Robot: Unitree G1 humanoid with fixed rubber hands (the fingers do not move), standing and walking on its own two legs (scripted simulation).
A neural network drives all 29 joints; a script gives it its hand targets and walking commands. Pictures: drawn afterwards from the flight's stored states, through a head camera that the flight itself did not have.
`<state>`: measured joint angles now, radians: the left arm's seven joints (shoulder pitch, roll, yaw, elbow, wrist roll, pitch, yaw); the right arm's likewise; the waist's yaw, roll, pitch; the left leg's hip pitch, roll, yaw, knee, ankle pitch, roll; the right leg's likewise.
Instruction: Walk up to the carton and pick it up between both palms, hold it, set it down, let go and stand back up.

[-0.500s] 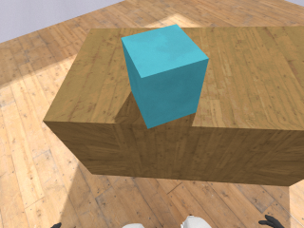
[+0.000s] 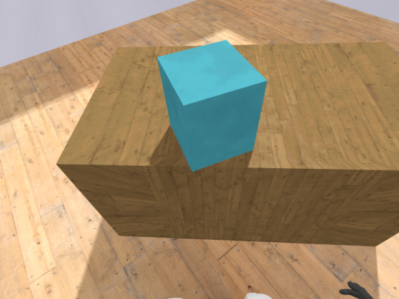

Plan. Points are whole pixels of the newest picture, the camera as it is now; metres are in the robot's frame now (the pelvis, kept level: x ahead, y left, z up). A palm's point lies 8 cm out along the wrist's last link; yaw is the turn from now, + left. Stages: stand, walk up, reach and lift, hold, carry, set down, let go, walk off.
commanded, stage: walk up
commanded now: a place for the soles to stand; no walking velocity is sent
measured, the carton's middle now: (208, 107) +0.60 +0.01 +0.01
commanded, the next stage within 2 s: none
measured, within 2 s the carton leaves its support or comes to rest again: neither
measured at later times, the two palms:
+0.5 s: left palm out of the picture +0.07 +0.31 -0.10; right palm out of the picture +0.11 -0.30 -0.10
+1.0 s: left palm (73, 268) +0.20 +0.31 -0.09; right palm out of the picture +0.13 -0.30 -0.11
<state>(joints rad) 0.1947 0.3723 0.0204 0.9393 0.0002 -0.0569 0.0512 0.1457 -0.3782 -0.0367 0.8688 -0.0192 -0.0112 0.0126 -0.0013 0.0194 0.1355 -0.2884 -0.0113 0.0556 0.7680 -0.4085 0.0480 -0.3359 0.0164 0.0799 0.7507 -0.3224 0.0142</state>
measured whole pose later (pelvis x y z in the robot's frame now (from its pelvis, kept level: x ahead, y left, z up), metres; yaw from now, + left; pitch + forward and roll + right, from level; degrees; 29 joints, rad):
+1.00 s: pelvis +0.10 +0.01 +0.00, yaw +0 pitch -6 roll +1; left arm 0.16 0.38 0.02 0.90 0.00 -0.06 0.02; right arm 0.34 -0.38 -0.04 0.87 -0.02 -0.06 0.03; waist 0.00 0.00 0.11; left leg -0.07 -0.02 0.07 0.69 -0.52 0.04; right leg -0.41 0.01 -0.02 0.72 -0.29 -0.01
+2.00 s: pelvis +0.15 +0.00 +0.00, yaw -1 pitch -3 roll +2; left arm 0.32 0.37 0.02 0.99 0.00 -0.04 0.05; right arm 0.19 -0.37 -0.04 0.87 -0.04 0.04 0.02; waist 0.00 0.03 0.13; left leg -0.40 -0.01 0.08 0.91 -0.45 0.08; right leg -0.31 -0.01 0.03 0.79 -0.43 -0.02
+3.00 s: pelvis +0.14 +0.01 +0.00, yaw -1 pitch -4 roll +0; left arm 0.16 0.37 0.02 1.00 0.00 -0.06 0.05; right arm 0.15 -0.37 -0.04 0.87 -0.02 -0.01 0.02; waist 0.00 0.03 0.12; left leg -0.33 0.01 0.07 0.79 -0.40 0.05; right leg -0.34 0.01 0.03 0.80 -0.39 0.00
